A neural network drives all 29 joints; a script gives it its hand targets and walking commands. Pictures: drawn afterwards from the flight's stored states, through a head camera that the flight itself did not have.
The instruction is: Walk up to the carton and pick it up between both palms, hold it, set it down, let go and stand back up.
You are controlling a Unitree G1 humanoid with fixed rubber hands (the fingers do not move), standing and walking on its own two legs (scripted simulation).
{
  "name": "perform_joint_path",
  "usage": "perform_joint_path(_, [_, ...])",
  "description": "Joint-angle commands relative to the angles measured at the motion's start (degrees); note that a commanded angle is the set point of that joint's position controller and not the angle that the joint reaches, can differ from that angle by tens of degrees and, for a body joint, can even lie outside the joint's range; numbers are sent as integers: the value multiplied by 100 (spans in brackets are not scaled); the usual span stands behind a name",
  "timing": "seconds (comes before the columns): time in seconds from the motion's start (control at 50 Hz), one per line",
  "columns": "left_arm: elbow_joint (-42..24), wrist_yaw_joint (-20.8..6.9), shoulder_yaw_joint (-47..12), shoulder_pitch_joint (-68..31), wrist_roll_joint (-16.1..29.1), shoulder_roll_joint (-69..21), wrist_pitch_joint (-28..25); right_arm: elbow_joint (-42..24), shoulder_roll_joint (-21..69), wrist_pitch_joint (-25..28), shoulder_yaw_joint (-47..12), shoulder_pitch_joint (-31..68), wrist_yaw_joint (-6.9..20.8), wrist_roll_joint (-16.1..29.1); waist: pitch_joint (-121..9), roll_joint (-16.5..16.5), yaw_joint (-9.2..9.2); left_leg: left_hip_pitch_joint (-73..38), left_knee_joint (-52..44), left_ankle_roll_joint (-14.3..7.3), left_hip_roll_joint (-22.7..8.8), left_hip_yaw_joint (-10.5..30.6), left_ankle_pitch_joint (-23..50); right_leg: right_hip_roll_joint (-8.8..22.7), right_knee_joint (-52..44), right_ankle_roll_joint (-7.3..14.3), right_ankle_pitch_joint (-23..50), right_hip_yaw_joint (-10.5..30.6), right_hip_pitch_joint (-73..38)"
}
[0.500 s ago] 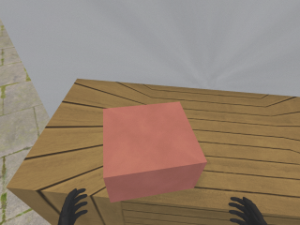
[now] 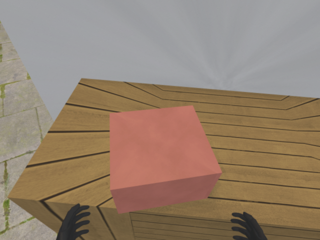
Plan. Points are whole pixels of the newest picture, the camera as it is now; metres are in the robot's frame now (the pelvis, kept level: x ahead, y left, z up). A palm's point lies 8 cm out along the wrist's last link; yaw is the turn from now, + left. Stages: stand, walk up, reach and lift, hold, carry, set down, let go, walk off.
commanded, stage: set down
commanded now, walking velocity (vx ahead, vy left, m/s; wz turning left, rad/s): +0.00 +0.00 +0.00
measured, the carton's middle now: (158, 155) +0.39 +0.02 -0.07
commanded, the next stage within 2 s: let go in 0.22 s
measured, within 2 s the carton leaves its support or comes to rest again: neither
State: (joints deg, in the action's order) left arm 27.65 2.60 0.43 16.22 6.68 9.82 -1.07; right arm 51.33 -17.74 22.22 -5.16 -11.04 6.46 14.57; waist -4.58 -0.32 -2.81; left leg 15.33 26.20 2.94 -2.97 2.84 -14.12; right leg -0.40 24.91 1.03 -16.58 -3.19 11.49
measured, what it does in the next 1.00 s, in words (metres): stands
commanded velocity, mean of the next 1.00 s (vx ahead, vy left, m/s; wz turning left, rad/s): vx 0.00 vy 0.00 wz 0.00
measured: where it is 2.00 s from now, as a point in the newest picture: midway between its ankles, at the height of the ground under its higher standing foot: outside the picture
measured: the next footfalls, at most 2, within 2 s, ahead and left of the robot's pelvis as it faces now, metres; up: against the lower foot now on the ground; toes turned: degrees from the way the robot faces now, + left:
none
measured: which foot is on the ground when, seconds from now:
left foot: down 0.00-1.00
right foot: down 0.00-1.00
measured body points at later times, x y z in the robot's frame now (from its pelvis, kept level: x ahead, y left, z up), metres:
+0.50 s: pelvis +0.00 +0.00 +0.00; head +0.00 +0.01 +0.45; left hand +0.15 +0.24 -0.08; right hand +0.15 -0.21 -0.10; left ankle -0.01 +0.16 -0.74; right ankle -0.04 -0.11 -0.74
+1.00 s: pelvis -0.01 +0.01 +0.00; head -0.02 +0.03 +0.45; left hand +0.13 +0.31 -0.09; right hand +0.12 -0.26 -0.11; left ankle -0.01 +0.16 -0.74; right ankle -0.04 -0.11 -0.74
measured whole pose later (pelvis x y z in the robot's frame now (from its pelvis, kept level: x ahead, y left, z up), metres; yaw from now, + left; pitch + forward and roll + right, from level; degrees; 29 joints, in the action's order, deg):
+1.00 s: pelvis -0.01 +0.01 +0.00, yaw +0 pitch +0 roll -1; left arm 37.0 1.2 0.5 12.2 3.1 21.8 -0.6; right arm 50.2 -18.5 1.5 -5.1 -10.0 -0.2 0.8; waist -1.1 -1.5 -2.7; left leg 13.6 27.7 2.9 -3.0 2.8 -14.1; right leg -0.4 24.7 0.5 -15.7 -3.2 9.0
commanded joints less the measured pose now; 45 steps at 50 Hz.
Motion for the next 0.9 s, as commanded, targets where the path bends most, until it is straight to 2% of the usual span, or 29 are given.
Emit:
perform_joint_path(0.0, [-1167, -85, 334, -667, -432, 708, -4, -1224, -487, -12, 339, 191, -231, -491, 352, -613, 402, -1049, -369, -310, 553, -450, 1373, 133, -709, -222, 2209, 486, -171])
perform_joint_path(0.08, [-1299, -95, 252, -647, -462, 668, 97, -1299, -446, -82, 413, 239, -289, -577, 369, -483, 370, -1166, -381, -288, 518, -386, 1443, 82, -717, -187, 2131, 400, -147])
perform_joint_path(0.12, [-1013, -187, 238, -723, -484, 728, 264, -1133, -280, -211, 370, 247, -377, -695, 542, -492, 429, -1199, -399, -303, 520, -421, 1280, 132, -807, -199, 1948, 441, -96])
perform_joint_path(0.24, [-1273, -213, 192, -755, -540, 748, 438, -1308, -205, -295, 507, 327, -471, -861, 524, -369, 380, -1306, -389, -279, 493, -422, 1345, 92, -798, -185, 1862, 350, -30])
perform_joint_path(0.26, [-1157, -250, 204, -792, -536, 785, 497, -1292, -119, -335, 485, 327, -501, -920, 564, -453, 388, -1267, -382, -301, 501, -438, 1263, 109, -816, -189, 1830, 376, -55])
perform_joint_path(0.38, [-1074, -351, 178, -979, -604, 911, 700, -1180, 105, -443, 556, 342, -651, -1139, 654, -349, 454, -1323, -364, -281, 491, -481, 1170, 155, -847, -244, 1751, 377, 30])
perform_joint_path(0.7, [-1128, -486, 188, -998, -653, 1063, 866, -1080, 270, -378, 666, 391, -821, -1384, 387, -304, 417, -1453, -277, -220, 470, -489, 1607, 122, -714, -277, 2411, 310, -164])
perform_joint_path(0.72, [282, -144, 623, -507, -1079, 2102, 297, -812, -1052, -1101, 763, 148, -839, -1865, 319, -710, -24, -575, 318, -337, -303, -23, 3505, 678, -105, -166, 3171, 95, -595])
perform_joint_path(0.74, [452, -62, 546, -171, -1028, 2084, 143, -854, -1157, -1407, 811, 226, -859, -1863, 80, -869, 104, -532, 501, -435, -265, -119, 3446, 680, -31, -194, 3702, 196, -848])
perform_joint_path(0.76, [593, -57, 493, -214, -983, 1961, 64, -802, -1171, -1589, 800, 155, -855, -1841, 135, -774, 213, -388, 453, -466, -246, -98, 3241, 682, -9, -252, 3721, 240, -934])
perform_joint_path(0.78, [633, -48, 470, -313, -975, 1922, 25, -777, -1083, -1715, 780, 115, -838, -1813, 210, -624, 270, -346, 382, -461, -211, -130, 3025, 698, -17, -283, 3597, 287, -902])
perform_joint_path(0.84, [807, -72, 377, -447, -947, 1885, -43, -725, -990, -1907, 682, 233, -755, -1734, 385, -644, 293, -440, 243, -424, -173, -11, 2048, 655, -277, -267, 2289, 364, -496])
perform_joint_path(0.88, [922, -109, 330, -512, -931, 1918, -90, -644, -1028, -1983, 635, 274, -729, -1736, 460, -517, 279, -392, 161, -438, -181, 15, 1742, 685, -430, -227, 1629, 428, -355])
